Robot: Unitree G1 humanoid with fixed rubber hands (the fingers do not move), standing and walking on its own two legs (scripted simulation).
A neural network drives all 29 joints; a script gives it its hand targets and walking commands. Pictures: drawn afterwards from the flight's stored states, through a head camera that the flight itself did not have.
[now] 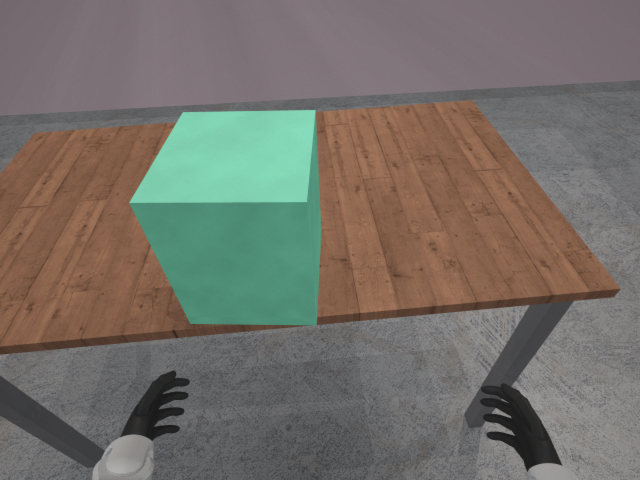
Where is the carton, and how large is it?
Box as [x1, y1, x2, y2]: [129, 110, 320, 324]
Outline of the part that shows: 315,110 183,112 129,203 190,323 316,324 320,249 320,211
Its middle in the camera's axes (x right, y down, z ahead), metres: -0.11 -0.02 +0.59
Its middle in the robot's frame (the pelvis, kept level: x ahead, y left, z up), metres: +0.46 +0.13 +0.08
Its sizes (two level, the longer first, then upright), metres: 0.210 0.200 0.250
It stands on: a table, 0.71 m high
